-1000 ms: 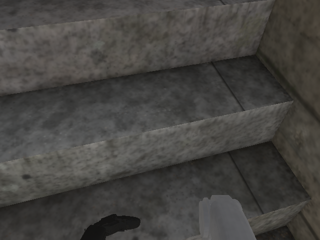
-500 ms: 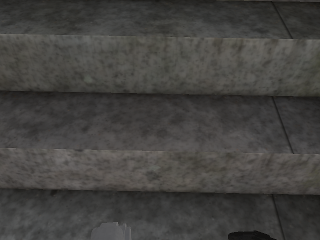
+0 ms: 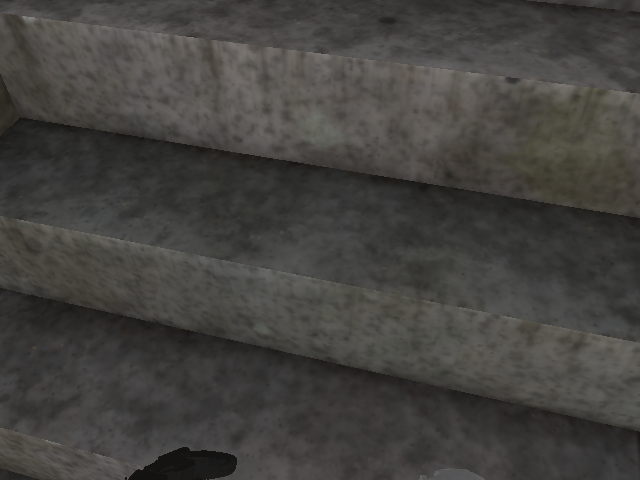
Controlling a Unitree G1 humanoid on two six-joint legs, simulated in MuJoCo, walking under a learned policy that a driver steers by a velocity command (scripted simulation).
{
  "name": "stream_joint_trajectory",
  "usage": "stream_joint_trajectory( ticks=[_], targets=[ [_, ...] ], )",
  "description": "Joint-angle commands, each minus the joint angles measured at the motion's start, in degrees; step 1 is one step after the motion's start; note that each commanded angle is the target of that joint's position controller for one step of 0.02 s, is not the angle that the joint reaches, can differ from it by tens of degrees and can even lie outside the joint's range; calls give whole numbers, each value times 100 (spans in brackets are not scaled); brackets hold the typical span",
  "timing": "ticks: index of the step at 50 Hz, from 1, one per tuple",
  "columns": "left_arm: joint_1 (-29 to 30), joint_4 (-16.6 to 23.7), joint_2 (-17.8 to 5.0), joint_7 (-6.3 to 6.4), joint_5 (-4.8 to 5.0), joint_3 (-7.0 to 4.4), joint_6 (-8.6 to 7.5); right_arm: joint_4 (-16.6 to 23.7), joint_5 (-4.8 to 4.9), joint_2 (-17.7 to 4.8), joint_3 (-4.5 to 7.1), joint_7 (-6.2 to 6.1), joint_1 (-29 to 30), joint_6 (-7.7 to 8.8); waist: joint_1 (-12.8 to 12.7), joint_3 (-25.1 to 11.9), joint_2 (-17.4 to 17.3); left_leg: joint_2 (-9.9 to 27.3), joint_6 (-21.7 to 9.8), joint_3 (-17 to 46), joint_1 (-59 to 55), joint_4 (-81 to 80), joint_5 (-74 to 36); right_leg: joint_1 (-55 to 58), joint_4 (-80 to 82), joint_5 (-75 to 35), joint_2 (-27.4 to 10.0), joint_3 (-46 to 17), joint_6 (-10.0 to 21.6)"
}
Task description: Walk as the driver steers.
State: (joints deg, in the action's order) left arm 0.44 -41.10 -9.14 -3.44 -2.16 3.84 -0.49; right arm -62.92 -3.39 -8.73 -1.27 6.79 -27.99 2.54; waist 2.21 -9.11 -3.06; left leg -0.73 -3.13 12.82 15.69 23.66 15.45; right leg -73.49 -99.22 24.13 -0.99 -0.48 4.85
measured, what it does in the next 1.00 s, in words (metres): climbs: right foot 0.20 m higher, then left foot 0.20 m higher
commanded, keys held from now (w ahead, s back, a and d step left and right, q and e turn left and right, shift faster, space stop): w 0.66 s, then w+e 0.02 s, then e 0.32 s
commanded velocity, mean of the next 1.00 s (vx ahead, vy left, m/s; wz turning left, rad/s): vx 0.43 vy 0.00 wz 0.02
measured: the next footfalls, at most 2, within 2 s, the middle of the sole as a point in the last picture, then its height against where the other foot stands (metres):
right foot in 0.02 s outside the picture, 0.20 m higher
left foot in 0.64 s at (248, 427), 0.20 m higher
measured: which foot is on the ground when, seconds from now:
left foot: down 0.00-0.06, up 0.08-0.62, down 0.64-1.00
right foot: up 0.00-0.00, down 0.02-0.64, up 0.66-1.00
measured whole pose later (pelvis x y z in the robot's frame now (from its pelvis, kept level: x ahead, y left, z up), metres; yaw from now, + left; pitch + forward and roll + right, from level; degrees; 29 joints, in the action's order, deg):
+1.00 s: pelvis +0.46 +0.03 +0.40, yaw +0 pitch +5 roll +1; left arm -10.0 -51.0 -8.4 -4.5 0.5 -0.2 -1.2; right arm -59.2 -6.9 -9.2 -1.6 4.8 -18.7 3.7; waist 0.5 -7.1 -1.0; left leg 2.0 -3.1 -16.2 14.1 24.1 14.2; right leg -77.6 -133.6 6.1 1.1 -6.6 9.8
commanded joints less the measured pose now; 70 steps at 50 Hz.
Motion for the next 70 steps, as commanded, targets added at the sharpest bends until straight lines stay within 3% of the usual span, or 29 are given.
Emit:
stream_joint_trajectory(
  ticks=[1,2,3,4,5,7,10,16,23,26,28,29,31,33,34,35,36,38,41,45,49,53,57,61,64,67,68,69,70],
  targets=[
    [-428,684,-1347,-126,151,-449,24,910,531,-2206,510,95,1144,347,-1506,-659,-818,1328,-1508,467,582,-821,-9050,3854,2237,-64,782,719,-218],
    [-1285,468,-1518,-187,29,-550,73,776,494,-2119,637,144,1028,389,-1600,-1115,-739,1157,-1296,176,-561,538,-10318,4022,3506,-589,694,228,45],
    [-2755,-44,-1776,-177,-32,-616,115,533,0,-1363,575,232,-38,347,-1240,-2561,910,559,-923,161,658,2364,-8160,6269,4390,-2057,-249,-2685,1251],
    [-3710,-308,-1991,-91,-215,-752,230,246,-227,-805,520,434,136,117,-1766,-1739,1921,-814,-535,537,3022,4923,-1989,6805,7004,567,-1377,-6186,2192],
    [-3463,-407,-1960,-60,-59,-747,5,409,69,-625,516,343,798,74,-1702,-187,1912,-824,-688,1053,4721,7526,-2111,6112,7320,3154,-1221,-6475,1698],
    [-2539,-780,-1205,-92,227,-597,-275,679,324,-552,469,-84,1339,238,-854,788,1692,-738,-977,627,5474,8724,-2145,5241,7030,2684,-1061,-4548,1332],
    [-1564,-1276,5,-31,76,-323,-269,790,222,-321,208,-199,1176,235,-93,729,594,-617,-1155,642,5630,8988,-1867,4821,6998,1070,-676,-2882,765],
    [-1879,-1457,-570,-48,-215,-345,-683,1600,298,-638,45,-171,2074,11,-161,749,790,-113,-607,-877,6237,9456,-1386,4460,8040,341,-633,-1294,854],
    [-3859,-2473,-290,-218,-637,-118,-671,2757,211,-349,-241,-351,3810,-212,-602,1189,479,669,-1248,-1137,9275,9112,-1303,7362,8801,-36,-1530,-1653,942],
    [-4032,-2674,-109,-462,-338,-36,-649,3409,26,-44,-334,-158,5553,-639,-740,1221,961,1170,-1108,-1993,7034,8085,-1002,5535,10051,-1165,-1714,-1203,1132],
    [-3386,-2611,-295,-589,-123,2,-675,3389,44,123,-374,53,4908,-799,71,901,1243,700,-1127,-2740,4565,7486,-842,4825,9790,-5735,-1484,113,1174],
    [-3160,-2184,-537,368,645,-395,-869,2733,370,327,-260,-374,2960,-440,58,823,528,463,-883,-2750,2694,6513,840,5317,9677,-6707,-1290,560,502],
    [-3625,-2227,-1533,707,696,-520,-1024,2384,682,103,-97,-680,1654,-248,733,30,1296,-428,-732,-2844,1147,4926,1574,6751,7577,-11405,-1559,313,433],
    [-3505,-1871,-1363,582,533,-662,-1031,1934,292,-707,325,-710,948,-194,846,-903,1670,101,-849,-595,-562,3226,2260,5916,4743,-9565,-1107,61,264],
    [-3408,-1445,-544,330,475,-620,-996,1782,100,-1346,578,-778,905,-239,718,-801,-361,1608,-1338,2898,-1087,853,2370,3776,2460,-4687,109,-45,63],
    [-3696,-2297,-488,-707,-189,-848,-640,1889,-334,-1423,442,-242,-15,-516,1449,-849,-1486,2157,-2216,4692,2,-662,1482,2997,-1955,-3620,883,-2154,293],
    [-2920,-1927,-470,-926,295,-938,-560,1453,-227,-1423,515,-164,270,-451,911,212,-398,2138,-1768,3609,642,-364,959,1679,-3248,-3805,752,-2281,481],
    [-2478,-1719,156,-612,156,-711,-613,1117,106,-556,306,-45,1456,-199,84,358,1057,2118,-1781,1913,943,163,-434,1015,-3429,-3131,614,-1913,870],
    [-2520,-1571,137,-312,185,-600,-234,1144,-77,415,-43,-2,2814,99,-850,563,967,1805,-1030,-388,2022,-425,-652,1158,-3107,-2857,-71,-1406,754],
    [-1865,-1146,244,-247,229,-409,-202,721,-270,24,-34,-256,2104,268,-749,330,264,1155,-735,-2072,1102,-610,-1816,315,-4398,-1473,178,-748,914],
    [-676,-659,-678,-12,290,-546,-66,642,-407,-698,29,-213,790,214,-185,137,56,1184,-835,-2622,-710,-552,-3141,-555,-2988,-1852,197,-470,316],
    [-316,-301,-386,222,68,-438,448,869,-320,-564,-36,-43,727,281,-96,168,-284,1996,-1257,-2173,-1841,-927,-3779,-1461,-1970,-1537,-163,-643,-44],
    [203,126,-63,-194,23,-170,580,948,-15,-1367,298,28,1018,312,-211,205,-744,2420,-1491,-2676,-1248,-1144,-5287,917,972,1406,57,1137,-138],
    [-823,20,-781,75,330,-290,144,1211,-141,-1788,543,-202,1194,409,-645,-1176,-171,1666,-931,-2683,-943,883,-8526,3320,2644,-1944,449,-605,767],
    [-2885,-545,-1814,247,-249,-663,218,1769,110,-1044,518,-65,2642,65,-1484,-1373,1694,162,-78,-809,2830,5848,-1380,5609,6942,-322,-650,-5077,1451],
    [-1566,-873,-1095,1,50,-576,53,1468,223,-518,352,-334,2244,198,-510,241,1086,-458,-578,576,4447,7901,-2025,4209,6327,997,-111,-3605,514],
    [-581,-718,-296,481,313,-577,58,2097,-266,68,174,-556,2183,153,197,474,292,-156,-221,-689,3407,7923,-1656,3930,6195,1055,33,-3156,473],
    [-198,-663,-279,146,93,-324,-60,1532,237,-622,275,-439,2044,124,47,61,620,-207,-402,364,4121,8027,-1424,3653,6634,562,276,-2889,571],
    [-75,-524,-299,128,77,-382,-134,1484,323,-840,309,-490,1865,140,-36,73,598,-167,-227,330,4323,7970,-1217,3931,6746,193,134,-2944,661]
  ],
)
